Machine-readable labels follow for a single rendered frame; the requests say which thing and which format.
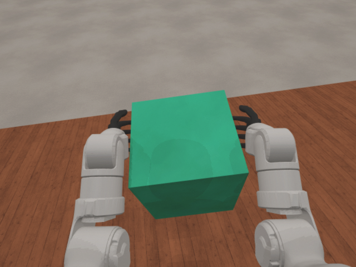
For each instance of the robot left upper arm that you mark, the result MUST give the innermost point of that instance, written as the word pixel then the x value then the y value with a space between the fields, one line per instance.
pixel 99 246

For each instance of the robot right hand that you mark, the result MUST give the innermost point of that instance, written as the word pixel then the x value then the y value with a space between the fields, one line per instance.
pixel 253 118

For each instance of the carton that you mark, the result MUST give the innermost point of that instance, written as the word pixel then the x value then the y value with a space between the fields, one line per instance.
pixel 185 155

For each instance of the robot right upper arm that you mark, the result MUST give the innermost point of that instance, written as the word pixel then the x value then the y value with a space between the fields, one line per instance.
pixel 289 243

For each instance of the robot left forearm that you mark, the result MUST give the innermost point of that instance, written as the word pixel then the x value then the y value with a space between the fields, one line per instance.
pixel 101 184

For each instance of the robot right forearm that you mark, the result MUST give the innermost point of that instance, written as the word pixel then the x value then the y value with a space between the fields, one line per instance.
pixel 276 161

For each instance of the robot left hand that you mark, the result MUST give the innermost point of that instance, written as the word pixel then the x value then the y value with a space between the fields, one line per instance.
pixel 115 123

